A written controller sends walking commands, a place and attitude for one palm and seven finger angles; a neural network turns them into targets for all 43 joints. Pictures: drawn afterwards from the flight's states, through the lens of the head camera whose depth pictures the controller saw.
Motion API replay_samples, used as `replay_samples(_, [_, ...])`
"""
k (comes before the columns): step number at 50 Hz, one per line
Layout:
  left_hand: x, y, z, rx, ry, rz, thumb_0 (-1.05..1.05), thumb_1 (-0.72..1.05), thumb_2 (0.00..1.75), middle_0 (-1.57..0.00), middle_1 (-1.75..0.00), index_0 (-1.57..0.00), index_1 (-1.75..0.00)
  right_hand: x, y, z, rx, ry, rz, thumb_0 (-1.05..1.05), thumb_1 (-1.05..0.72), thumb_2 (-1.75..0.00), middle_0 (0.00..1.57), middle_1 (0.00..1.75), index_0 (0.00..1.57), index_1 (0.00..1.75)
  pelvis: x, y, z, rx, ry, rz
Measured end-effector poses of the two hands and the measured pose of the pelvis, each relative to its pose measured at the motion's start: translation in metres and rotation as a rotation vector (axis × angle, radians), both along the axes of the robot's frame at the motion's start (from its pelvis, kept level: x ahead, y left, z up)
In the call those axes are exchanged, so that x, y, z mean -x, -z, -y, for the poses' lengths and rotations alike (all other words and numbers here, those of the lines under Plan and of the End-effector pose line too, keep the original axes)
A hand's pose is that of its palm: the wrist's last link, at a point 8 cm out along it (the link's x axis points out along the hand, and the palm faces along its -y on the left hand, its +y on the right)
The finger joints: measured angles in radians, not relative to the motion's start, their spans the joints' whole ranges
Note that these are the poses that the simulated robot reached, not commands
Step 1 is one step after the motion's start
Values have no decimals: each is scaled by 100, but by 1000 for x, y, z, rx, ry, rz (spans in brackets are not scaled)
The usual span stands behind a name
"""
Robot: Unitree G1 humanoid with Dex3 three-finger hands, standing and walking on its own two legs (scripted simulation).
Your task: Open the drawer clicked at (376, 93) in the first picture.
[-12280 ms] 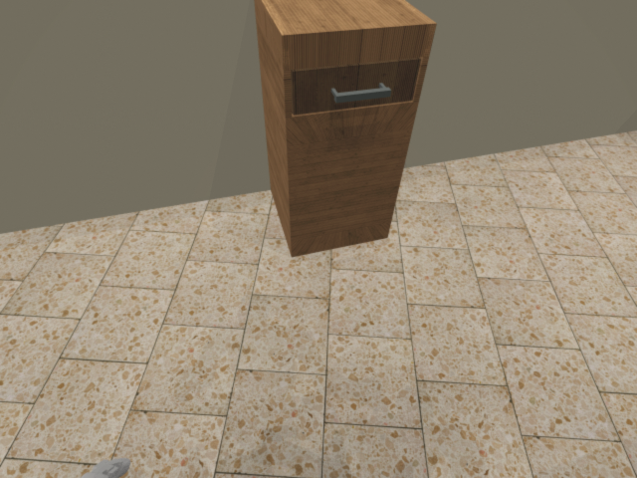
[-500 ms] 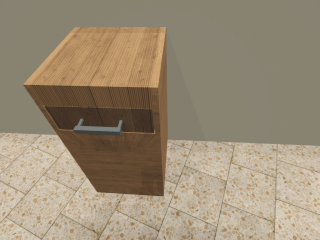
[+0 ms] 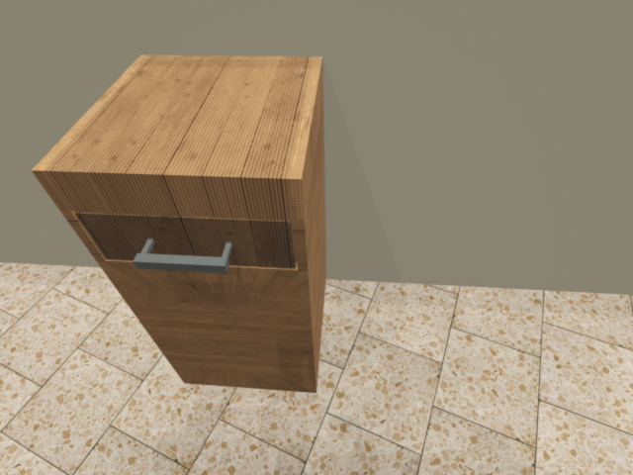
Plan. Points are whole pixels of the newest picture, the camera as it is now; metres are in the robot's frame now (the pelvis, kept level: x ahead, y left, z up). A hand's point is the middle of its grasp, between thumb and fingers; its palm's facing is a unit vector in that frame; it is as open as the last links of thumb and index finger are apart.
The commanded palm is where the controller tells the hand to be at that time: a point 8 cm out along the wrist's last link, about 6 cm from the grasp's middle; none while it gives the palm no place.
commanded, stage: look again from close up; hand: left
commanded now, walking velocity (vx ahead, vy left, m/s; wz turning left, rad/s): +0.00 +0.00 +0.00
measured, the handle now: (185, 254) +0.49 +0.27 -0.05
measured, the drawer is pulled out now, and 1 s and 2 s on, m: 0.00 0.00 0.00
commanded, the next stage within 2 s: shuffle to correct the standing spot in 0.46 s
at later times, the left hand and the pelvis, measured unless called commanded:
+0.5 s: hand out of the picture -0.02 +0.16 -0.17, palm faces +0.05 -0.98 -0.19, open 7.3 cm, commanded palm none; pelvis +0.00 +0.01 +0.00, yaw +0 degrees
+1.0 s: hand out of the picture -0.05 +0.24 -0.17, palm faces +0.11 -0.96 -0.24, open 7.4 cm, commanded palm none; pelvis -0.04 +0.05 +0.00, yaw +1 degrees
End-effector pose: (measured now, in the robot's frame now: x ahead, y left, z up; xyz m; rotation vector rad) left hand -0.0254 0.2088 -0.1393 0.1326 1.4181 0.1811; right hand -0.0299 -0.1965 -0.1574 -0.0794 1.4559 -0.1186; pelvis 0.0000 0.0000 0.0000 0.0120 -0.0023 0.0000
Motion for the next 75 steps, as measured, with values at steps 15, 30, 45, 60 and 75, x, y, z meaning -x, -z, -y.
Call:
replay_samples(15, [0,0,-4,-1,2,-1,1,92,90,-20,-30,-20,-30,11,-1,-6,-5,7,-23,0,-91,-90,20,30,20,30,1,0,-3,-3,4,0])
replay_samples(30, [5,2,-2,16,-4,-12,1,91,90,-20,-30,-20,-30,10,-3,-10,0,6,-19,0,-91,-90,20,30,20,30,1,-1,-6,-3,4,-3])
replay_samples(45, [18,-1,-45,-46,-64,44,1,91,90,-20,-30,-20,-30,-11,-6,-10,46,-38,35,0,-91,-90,20,30,20,30,28,0,-31,-16,-12,3])
replay_samples(60, [30,11,-157,-70,-26,61,1,91,90,-20,-30,-20,-30,-15,-14,-78,97,-57,197,0,-91,-90,19,30,20,30,60,10,-112,-17,-11,2])
replay_samples(75, [-8,-2,-119,-19,111,57,1,94,90,-19,-30,-20,-30,87,-9,-88,35,90,-29,0,-92,-90,20,30,20,30,57,2,-95,-22,35,-43])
